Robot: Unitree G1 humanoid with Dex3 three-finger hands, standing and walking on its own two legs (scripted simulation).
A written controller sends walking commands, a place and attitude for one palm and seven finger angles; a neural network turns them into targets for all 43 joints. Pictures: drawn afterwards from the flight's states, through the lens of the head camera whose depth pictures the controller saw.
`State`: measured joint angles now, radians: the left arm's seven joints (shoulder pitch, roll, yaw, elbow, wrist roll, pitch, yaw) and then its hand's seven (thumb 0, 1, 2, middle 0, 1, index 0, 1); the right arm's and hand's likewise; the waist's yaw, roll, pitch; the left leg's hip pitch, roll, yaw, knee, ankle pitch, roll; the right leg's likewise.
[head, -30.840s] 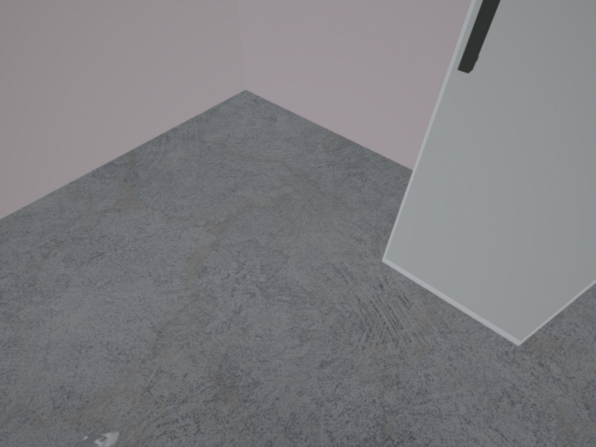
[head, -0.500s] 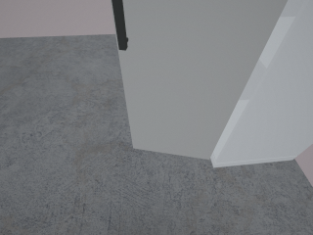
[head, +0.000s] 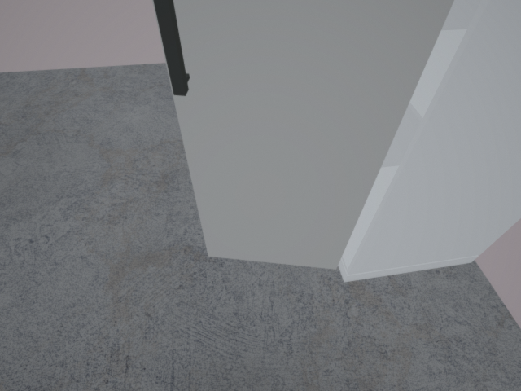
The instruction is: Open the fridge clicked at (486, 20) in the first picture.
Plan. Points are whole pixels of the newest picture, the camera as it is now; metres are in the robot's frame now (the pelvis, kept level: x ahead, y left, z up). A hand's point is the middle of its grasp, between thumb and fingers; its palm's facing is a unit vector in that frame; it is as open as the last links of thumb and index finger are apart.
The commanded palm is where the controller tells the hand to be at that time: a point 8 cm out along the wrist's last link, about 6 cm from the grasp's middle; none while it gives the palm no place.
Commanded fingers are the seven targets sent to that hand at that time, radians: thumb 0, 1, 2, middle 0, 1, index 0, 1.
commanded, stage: look to check the result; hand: left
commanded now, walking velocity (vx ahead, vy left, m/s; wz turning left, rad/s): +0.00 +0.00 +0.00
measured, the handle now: (168, 3) +0.67 +0.20 +0.27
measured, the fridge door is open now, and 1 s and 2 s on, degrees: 75 75 75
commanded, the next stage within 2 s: stand and wait in 0.48 s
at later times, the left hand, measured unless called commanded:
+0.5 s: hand out of the picture +0.06 +0.23 -0.16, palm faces -0.03 -0.94 -0.33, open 7.4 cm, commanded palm none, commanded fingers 0.00 0.90 0.90 -0.20 -0.30 -0.20 -0.30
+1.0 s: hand out of the picture +0.07 +0.23 -0.16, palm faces -0.05 -0.94 -0.32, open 7.4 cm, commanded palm none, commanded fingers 0.00 0.90 0.90 -0.20 -0.30 -0.20 -0.30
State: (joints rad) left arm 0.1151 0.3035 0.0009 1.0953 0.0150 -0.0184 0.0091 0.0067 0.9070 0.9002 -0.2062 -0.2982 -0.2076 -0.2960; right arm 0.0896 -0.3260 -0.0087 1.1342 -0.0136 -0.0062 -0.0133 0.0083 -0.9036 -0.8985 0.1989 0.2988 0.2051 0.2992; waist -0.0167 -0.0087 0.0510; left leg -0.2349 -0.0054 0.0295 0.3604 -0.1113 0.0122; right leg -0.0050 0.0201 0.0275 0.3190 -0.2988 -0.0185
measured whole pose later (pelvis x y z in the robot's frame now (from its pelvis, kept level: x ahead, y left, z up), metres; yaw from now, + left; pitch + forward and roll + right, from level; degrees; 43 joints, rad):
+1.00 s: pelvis +0.01 -0.01 +0.00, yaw -1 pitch -1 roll +0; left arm 0.15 0.32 0.00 1.12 0.01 -0.01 0.01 0.01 0.91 0.90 -0.21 -0.30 -0.21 -0.30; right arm 0.09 -0.32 0.00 1.15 -0.01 0.00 -0.02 0.01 -0.90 -0.90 0.20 0.30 0.21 0.30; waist -0.01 -0.01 0.06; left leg -0.21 0.01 0.04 0.34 -0.12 0.00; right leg 0.03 0.03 0.04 0.28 -0.29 -0.03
